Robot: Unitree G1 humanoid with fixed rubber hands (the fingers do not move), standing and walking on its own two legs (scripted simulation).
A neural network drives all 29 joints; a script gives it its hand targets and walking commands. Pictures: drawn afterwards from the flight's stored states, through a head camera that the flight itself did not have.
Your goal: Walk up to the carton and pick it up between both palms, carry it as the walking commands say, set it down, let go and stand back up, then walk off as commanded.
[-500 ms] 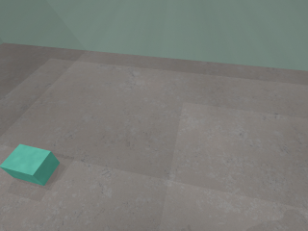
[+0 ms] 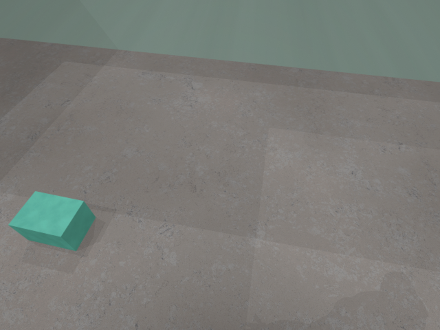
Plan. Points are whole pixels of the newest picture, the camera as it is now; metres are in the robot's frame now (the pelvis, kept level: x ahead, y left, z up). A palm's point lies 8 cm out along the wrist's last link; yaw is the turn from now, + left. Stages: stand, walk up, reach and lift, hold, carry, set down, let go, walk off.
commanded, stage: walk off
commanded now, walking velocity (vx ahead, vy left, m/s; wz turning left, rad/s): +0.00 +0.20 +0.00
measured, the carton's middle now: (55, 220) +0.68 +0.86 -0.70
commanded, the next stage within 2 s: none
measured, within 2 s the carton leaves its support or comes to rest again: neither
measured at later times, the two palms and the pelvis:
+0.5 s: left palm out of the picture -0.06 +0.35 -0.10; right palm out of the picture +0.05 -0.19 -0.14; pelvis -0.02 +0.06 +0.00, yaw +0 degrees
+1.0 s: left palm out of the picture +0.00 +0.50 -0.14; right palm out of the picture +0.02 -0.05 -0.12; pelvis -0.04 +0.23 +0.00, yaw -1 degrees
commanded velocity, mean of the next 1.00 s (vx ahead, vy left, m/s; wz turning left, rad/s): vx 0.00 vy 0.20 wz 0.00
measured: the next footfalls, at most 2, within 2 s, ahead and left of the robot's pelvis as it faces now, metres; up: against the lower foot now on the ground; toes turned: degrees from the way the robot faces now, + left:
right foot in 0.30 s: +0.00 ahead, -0.04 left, +0.00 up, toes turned -7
left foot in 0.74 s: +0.02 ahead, +0.29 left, +0.00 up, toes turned +1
